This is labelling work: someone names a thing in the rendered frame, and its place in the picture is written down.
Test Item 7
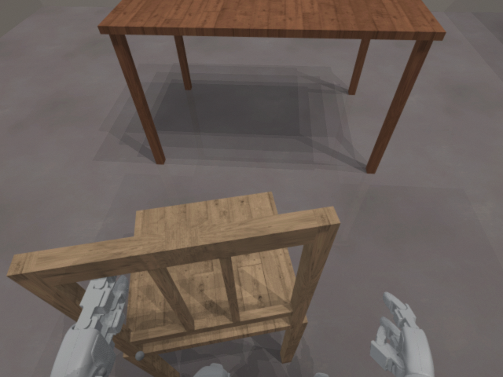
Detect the chair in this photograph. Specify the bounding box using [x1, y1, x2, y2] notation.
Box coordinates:
[6, 192, 340, 377]

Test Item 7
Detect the robot right hand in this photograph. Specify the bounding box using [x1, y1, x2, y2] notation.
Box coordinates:
[370, 292, 435, 377]

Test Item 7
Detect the table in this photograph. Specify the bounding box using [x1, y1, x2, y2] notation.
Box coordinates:
[97, 0, 446, 174]

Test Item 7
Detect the robot left hand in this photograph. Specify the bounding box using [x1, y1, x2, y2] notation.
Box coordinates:
[50, 275, 128, 377]

